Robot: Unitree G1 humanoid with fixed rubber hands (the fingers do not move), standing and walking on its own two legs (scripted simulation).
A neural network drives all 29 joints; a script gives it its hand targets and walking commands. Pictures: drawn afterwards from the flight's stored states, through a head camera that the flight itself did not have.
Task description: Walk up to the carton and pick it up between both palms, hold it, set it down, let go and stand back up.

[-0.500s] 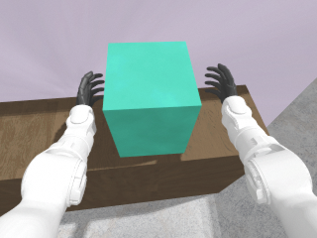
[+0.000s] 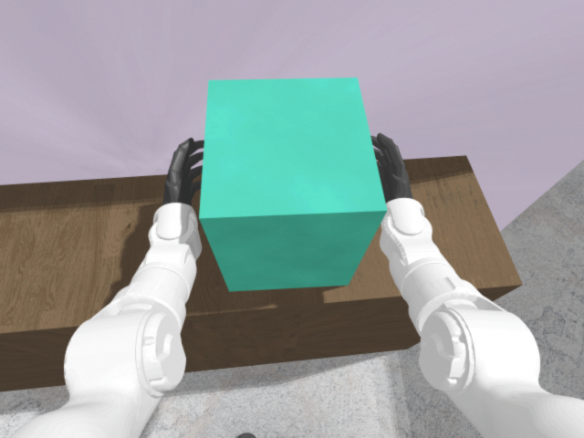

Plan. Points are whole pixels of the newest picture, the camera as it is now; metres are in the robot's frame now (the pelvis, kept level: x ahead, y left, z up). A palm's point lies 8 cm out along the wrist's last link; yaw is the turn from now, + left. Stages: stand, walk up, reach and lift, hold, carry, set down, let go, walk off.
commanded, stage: reach and lift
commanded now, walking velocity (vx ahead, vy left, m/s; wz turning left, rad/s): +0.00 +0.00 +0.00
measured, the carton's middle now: (286, 195) +0.47 +0.04 +0.00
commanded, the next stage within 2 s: none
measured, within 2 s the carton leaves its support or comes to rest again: leaves its support in 1.76 s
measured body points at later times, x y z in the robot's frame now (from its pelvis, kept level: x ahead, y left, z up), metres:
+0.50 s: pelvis +0.01 -0.01 +0.01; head +0.12 +0.01 +0.45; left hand +0.44 +0.18 +0.02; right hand +0.45 -0.11 +0.04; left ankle +0.00 +0.13 -0.73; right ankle -0.02 -0.13 -0.73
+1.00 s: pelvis +0.00 -0.01 +0.01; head +0.11 +0.02 +0.45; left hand +0.43 +0.18 +0.03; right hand +0.44 -0.11 +0.04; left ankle +0.00 +0.13 -0.73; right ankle -0.02 -0.13 -0.73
